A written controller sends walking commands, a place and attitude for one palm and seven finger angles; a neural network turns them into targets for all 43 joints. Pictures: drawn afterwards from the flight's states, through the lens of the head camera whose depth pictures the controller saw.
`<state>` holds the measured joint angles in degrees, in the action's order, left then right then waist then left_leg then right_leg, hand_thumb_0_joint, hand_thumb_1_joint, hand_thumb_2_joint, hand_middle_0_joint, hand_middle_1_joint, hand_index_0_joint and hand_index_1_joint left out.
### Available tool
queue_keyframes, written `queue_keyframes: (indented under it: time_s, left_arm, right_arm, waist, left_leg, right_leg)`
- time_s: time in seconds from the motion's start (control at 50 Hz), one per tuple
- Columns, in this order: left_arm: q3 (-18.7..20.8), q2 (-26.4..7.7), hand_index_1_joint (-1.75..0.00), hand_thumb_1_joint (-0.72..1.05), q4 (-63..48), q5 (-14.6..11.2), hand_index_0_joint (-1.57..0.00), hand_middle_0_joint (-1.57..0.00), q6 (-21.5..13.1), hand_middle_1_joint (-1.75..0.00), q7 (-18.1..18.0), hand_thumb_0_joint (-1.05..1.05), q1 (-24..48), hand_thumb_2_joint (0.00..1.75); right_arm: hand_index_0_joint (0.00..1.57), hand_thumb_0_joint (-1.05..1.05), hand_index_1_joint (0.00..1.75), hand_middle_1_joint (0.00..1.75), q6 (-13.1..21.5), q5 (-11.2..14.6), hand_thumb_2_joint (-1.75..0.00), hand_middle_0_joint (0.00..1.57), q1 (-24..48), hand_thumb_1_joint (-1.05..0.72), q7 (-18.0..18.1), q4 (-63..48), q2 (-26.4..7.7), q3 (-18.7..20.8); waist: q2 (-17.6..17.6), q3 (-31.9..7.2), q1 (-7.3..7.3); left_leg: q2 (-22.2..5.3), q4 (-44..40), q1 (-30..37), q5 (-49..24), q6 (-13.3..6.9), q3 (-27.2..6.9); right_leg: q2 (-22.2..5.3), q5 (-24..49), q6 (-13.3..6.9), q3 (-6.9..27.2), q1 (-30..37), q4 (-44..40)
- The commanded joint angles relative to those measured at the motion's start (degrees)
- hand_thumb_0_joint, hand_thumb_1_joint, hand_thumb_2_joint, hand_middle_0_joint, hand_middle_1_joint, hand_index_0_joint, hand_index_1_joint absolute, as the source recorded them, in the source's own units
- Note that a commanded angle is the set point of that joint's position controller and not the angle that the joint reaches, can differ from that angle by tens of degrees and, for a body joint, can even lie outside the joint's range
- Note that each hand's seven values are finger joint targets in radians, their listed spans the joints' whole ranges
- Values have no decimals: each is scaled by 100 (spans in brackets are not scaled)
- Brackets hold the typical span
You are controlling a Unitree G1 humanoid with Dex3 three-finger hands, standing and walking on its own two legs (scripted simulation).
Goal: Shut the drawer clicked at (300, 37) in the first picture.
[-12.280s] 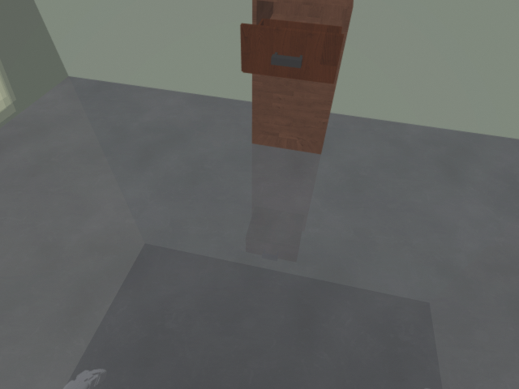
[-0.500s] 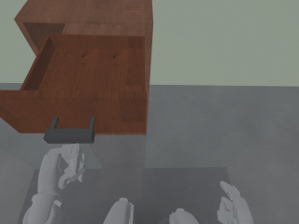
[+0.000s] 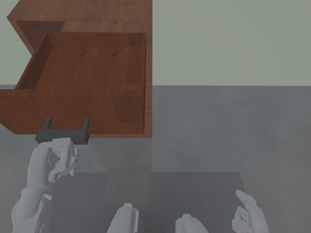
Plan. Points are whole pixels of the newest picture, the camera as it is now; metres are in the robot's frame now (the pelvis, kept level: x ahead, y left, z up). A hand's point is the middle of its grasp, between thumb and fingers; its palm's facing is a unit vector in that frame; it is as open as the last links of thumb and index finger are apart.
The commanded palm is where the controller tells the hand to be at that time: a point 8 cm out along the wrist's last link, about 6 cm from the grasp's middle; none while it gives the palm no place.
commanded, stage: push the drawer shut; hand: left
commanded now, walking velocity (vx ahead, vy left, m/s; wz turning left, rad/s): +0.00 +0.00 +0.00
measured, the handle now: (65, 128) +0.35 +0.25 +0.04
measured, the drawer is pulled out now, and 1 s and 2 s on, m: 0.29 0.17 0.05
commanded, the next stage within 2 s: none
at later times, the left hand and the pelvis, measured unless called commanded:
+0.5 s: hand (76, 134) +0.34 +0.22 +0.04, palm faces +0.03 -1.00 -0.03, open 2.9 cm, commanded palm +0.33 +0.27 +0.05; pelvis -0.01 +0.02 +0.00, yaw -1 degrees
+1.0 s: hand (81, 116) +0.39 +0.22 +0.04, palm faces +0.05 -1.00 -0.03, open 2.9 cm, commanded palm +0.38 +0.27 +0.05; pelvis -0.01 +0.03 +0.01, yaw -1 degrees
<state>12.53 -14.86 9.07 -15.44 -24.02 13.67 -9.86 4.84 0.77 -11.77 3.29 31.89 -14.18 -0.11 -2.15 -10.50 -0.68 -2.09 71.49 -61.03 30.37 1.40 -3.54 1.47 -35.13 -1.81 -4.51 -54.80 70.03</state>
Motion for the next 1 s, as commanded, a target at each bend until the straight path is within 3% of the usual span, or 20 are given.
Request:
queue_keyframes:
  time_s: [0.0, 0.04, 0.12, 0.18, 0.22, 0.32, 0.36, 0.38, 0.42, 0.44, 0.52, 0.54, 0.62, 0.66, 0.72, 0.78, 0.9, 0.98]
  left_arm:
    - [690, -1095, -160, 90, -696, -148, -140, -140, -208, -160, 6, 0, 1358, 90]
    - [555, -973, -160, 90, -633, -152, -140, -140, -221, -160, 45, 0, 1795, 90]
    - [646, -1061, -160, 90, -483, -159, -140, -140, -203, -160, 48, 0, 1949, 90]
    - [665, -1136, -160, 90, -203, -138, -140, -140, -141, -160, 3, 0, 2369, 90]
    - [803, -1327, -160, 90, -4, -90, -140, -140, -141, -160, -28, 0, 2587, 90]
    - [649, -1189, -160, 90, 211, 21, -140, -140, -138, -160, -131, 0, 2942, 90]
    - [551, -1118, -160, 90, 345, 47, -140, -140, -139, -160, -193, 0, 3309, 90]
    - [601, -1155, -160, 90, 448, 71, -140, -140, -139, -160, -223, 0, 3282, 90]
    - [645, -1222, -160, 90, 504, 124, -140, -140, -176, -160, -276, 0, 3410, 90]
    - [511, -1131, -160, 90, 442, 164, -140, -140, -201, -160, -290, 0, 3502, 90]
    - [558, -1217, -160, 90, 678, 263, -140, -140, -245, -160, -414, 0, 3795, 90]
    - [392, -1043, -160, 90, 733, 285, -140, -140, -247, -160, -422, 0, 3887, 90]
    - [692, -1364, -160, 90, 1096, 341, -140, -140, -299, -160, -460, 0, 4113, 90]
    - [530, -1203, -160, 90, 1033, 345, -140, -140, -345, -160, -456, 0, 4340, 90]
    - [621, -1296, -160, 90, 1112, 348, -140, -140, -371, -160, -473, 0, 4361, 90]
    - [640, -1326, -160, 90, 1347, 356, -140, -140, -392, -160, -483, 0, 4613, 90]
    - [687, -1447, -160, 90, 1841, 422, -140, -140, -474, -160, -475, 0, 5275, 90]
    - [727, -1588, -160, 90, 2084, 485, -140, -140, -543, -160, -432, 0, 5773, 90]
  right_arm:
    - [20, 0, 30, 30, 270, 29, -90, 20, 2, -90, 97, -647, -783, 293]
    - [20, 0, 30, 30, 289, 39, -90, 20, 21, -90, 107, -595, -778, 281]
    - [20, 0, 30, 30, 309, 45, -90, 20, 5, -90, 114, -560, -795, 285]
    - [20, 0, 30, 30, 290, 50, -90, 20, -23, -90, 125, -508, -826, 276]
    - [20, 0, 30, 30, 264, 52, -90, 20, -34, -90, 130, -491, -839, 255]
    - [20, 0, 30, 30, 218, 50, -90, 20, -120, -90, 104, -490, -857, 257]
    - [20, 0, 30, 30, 196, 48, -90, 20, -157, -90, 104, -434, -864, 256]
    - [20, 0, 30, 30, 181, 42, -90, 20, -190, -90, 98, -448, -875, 266]
    - [20, 0, 30, 30, 151, 30, -90, 20, -229, -90, 88, -438, -901, 269]
    - [20, 0, 30, 30, 141, 30, -90, 20, -232, -90, 71, -450, -892, 268]
    - [20, 0, 30, 30, 49, 6, -90, 20, -326, -90, 30, -393, -922, 265]
    - [20, 0, 30, 30, 35, 1, -90, 20, -337, -90, 6, -396, -904, 261]
    - [20, 0, 30, 30, -69, -16, -90, 20, -422, -90, 11, -341, -943, 269]
    - [20, 0, 30, 30, -94, -22, -90, 20, -443, -90, -12, -338, -928, 271]
    - [20, 0, 30, 30, -157, -37, -90, 20, -491, -90, -35, -319, -946, 275]
    - [20, 0, 30, 30, -219, -34, -90, 20, -523, -90, -37, -255, -943, 282]
    - [20, 0, 30, 30, -310, -44, -90, 20, -625, -90, -41, -165, -952, 257]
    - [20, 0, 30, 30, -363, -56, -90, 20, -685, -90, -28, -83, -974, 258]
  waist:
    - [211, -1397, -264]
    - [64, -1463, -314]
    - [-113, -1690, -224]
    - [60, -1576, -302]
    - [-53, -1535, -239]
    - [-218, -1670, -255]
    - [-173, -1588, -333]
    - [-113, -1596, -300]
    - [-84, -1707, -295]
    - [-304, -1810, -286]
    - [-272, -1786, -326]
    - [-346, -1744, -357]
    - [-161, -1822, -334]
    - [-333, -1939, -354]
    - [-461, -2058, -302]
    - [-208, -1947, -395]
    - [-291, -1828, -501]
    - [-361, -2047, -541]
  left_leg:
    - [146, -624, 966, -1395, -357, 224]
    - [147, -669, 1117, -1331, -356, 223]
    - [140, -777, 1300, -1394, -345, 216]
    - [130, -817, 1225, -1201, -344, 203]
    - [128, -866, 1190, -1107, -332, 185]
    - [111, -1064, 1585, -1160, -303, 112]
    - [106, -1098, 1648, -1056, -293, 82]
    - [103, -1141, 1645, -1017, -281, 75]
    - [89, -1165, 1754, -1127, -277, 33]
    - [97, -1189, 1891, -1170, -257, 39]
    - [65, -1249, 2039, -1254, -225, -42]
    - [81, -1256, 2074, -1227, -220, -28]
    - [63, -1218, 2020, -1347, -217, -29]
    - [57, -1234, 2245, -1477, -195, -55]
    - [44, -1244, 2431, -1737, -164, -85]
    - [44, -1195, 2251, -1657, -191, -38]
    - [60, -1129, 2114, -1561, -213, -34]
    - [54, -1086, 2193, -1563, -207, -38]
  right_leg:
    - [-36, 1841, 158, 607, 946, -1297]
    - [-37, 1708, 148, 553, 811, -1296]
    - [-25, 1702, 118, 514, 864, -1285]
    - [-12, 1459, 138, 519, 772, -1356]
    - [-6, 1292, 104, 500, 724, -1336]
    - [27, 1308, 72, 308, 498, -1278]
    - [27, 1229, 80, 291, 375, -1313]
    - [27, 1177, 76, 266, 392, -1315]
    - [34, 1261, 60, 221, 361, -1262]
    - [25, 1277, 49, 227, 319, -1255]
    - [45, 1317, 33, 149, 177, -1214]
    - [37, 1296, 33, 147, 145, -1241]
    - [51, 1397, 29, 159, 196, -1209]
    - [47, 1462, 20, 144, 136, -1200]
    - [49, 1608, -5, 116, 141, -1181]
    - [58, 1629, 26, 154, 210, -1239]
    - [70, 1582, 25, 180, 95, -1225]
    - [56, 1573, 36, 202, 44, -1205]
